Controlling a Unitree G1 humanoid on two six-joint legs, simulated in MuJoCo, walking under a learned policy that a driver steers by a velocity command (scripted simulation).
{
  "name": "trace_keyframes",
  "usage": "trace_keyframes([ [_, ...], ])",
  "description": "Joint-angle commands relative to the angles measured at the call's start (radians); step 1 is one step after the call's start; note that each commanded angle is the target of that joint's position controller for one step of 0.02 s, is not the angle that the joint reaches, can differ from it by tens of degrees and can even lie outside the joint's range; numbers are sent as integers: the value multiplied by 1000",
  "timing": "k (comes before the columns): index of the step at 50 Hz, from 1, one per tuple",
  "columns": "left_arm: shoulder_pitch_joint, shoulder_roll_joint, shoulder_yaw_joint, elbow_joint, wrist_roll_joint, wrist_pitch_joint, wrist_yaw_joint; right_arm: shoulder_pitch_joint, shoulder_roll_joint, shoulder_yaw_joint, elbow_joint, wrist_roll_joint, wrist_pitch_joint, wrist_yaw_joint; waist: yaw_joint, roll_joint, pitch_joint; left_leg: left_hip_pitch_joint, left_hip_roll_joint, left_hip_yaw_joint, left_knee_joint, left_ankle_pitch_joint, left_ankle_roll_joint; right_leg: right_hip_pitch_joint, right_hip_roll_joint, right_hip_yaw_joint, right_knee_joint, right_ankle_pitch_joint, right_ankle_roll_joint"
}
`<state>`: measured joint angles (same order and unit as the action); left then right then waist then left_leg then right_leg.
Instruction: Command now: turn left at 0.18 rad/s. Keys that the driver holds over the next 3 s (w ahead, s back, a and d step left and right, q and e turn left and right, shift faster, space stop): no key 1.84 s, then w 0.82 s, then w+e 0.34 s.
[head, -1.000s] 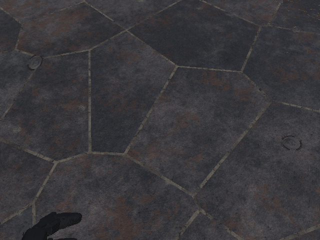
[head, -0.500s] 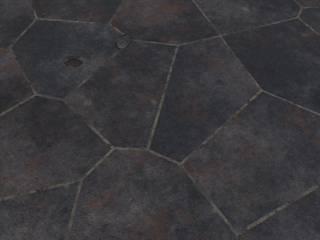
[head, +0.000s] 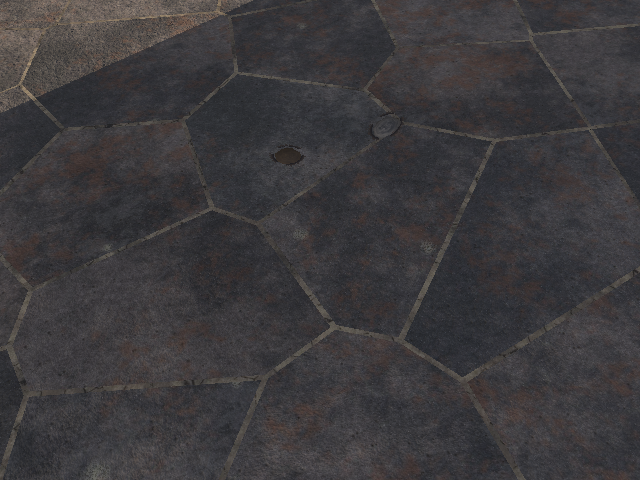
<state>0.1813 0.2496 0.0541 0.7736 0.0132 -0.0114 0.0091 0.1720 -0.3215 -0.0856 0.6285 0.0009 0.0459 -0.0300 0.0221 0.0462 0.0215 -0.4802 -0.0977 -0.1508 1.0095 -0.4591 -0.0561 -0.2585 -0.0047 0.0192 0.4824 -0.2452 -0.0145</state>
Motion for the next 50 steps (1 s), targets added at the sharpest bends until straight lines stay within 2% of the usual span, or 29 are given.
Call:
trace_keyframes([
  [1,-101,112,18,-74,-8,-8,7,21,-23,-7,-47,2,-6,0,-41,-193,-65,17,64,36,-78,23,-37,99,-186,158,-133,364,-177],
  [3,-64,131,24,-62,-7,3,7,-31,11,11,-59,2,-12,6,0,-234,-85,110,91,100,-269,3,-41,123,-177,141,-110,397,-178],
  [4,-39,150,28,-54,-8,9,7,-35,-2,8,-57,9,-13,7,13,-244,-90,142,87,119,-343,14,-41,136,-187,157,-98,409,-185],
  [5,-34,159,29,-51,-14,12,6,-15,-15,3,-45,13,-13,8,5,-239,-92,185,83,133,-447,86,-33,138,-189,164,-81,410,-183],
  [6,-35,155,25,-46,-23,14,5,18,-17,2,-24,12,-15,8,-16,-227,-85,253,77,146,-599,214,-16,121,-181,161,-68,403,-167],
  [7,-4,144,20,-34,-27,7,3,25,-32,1,-15,4,-15,8,-14,-205,-80,325,89,120,-687,324,7,90,-172,164,-69,372,-132],
  [8,15,128,12,-30,-15,-7,-2,31,-75,-3,-23,-7,-15,0,-3,-140,-106,423,158,40,-664,479,37,30,-155,149,-54,298,-75],
  [9,39,114,6,-34,11,-25,-15,40,-137,-14,-26,-14,-12,-8,39,5,-132,472,234,-22,-575,668,86,-24,-86,77,-12,180,-26],
  [10,25,81,-3,-27,11,-31,-16,17,-86,-5,-6,-18,-15,4,38,107,-140,352,225,-16,-573,478,130,52,-44,17,-42,59,21],
  [11,-37,119,2,-21,11,-29,-15,0,-40,5,-16,-21,-21,16,1,50,-92,309,189,-5,-593,366,122,61,-35,7,-20,66,47],
  [12,-61,117,4,-19,6,-24,-12,8,-28,9,-4,-28,-28,17,-7,27,-77,283,179,3,-602,322,104,64,-34,3,-12,82,46],
  [14,-51,111,3,-9,1,-7,-4,12,-40,10,6,-22,-41,17,-3,30,-29,245,165,11,-604,316,88,57,-37,8,-11,104,37],
  [18,-35,101,2,25,-1,-1,5,29,-22,20,22,-20,-50,11,-1,16,-8,220,157,16,-604,281,83,62,-38,9,-15,93,38],
  [27,-13,107,6,111,-7,1,17,48,-10,26,70,-16,-59,7,-3,-30,-8,230,138,32,-599,285,83,71,-41,13,-25,107,51],
  [39,15,102,5,215,-11,7,32,80,1,30,171,-10,-61,1,-2,-35,1,244,116,64,-601,314,75,74,-38,9,-37,116,47],
  [50,40,84,0,277,-13,13,39,109,5,39,268,-5,-61,-6,-3,-41,17,242,106,81,-609,312,70,75,-31,1,-48,116,41],
])
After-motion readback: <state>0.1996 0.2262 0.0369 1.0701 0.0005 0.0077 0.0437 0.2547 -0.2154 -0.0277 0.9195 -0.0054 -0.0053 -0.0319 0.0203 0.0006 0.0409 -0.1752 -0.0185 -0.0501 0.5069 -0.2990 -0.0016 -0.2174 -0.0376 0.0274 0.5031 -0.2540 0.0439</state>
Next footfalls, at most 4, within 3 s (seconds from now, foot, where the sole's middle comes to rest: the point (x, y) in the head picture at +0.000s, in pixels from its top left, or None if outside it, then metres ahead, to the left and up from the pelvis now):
0.16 left None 0.02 0.15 -0.78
2.54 left None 0.42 0.13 -0.78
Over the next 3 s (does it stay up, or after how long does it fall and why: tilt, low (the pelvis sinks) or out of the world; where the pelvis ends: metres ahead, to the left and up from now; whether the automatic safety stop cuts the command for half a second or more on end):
stays up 0.49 0.03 0.00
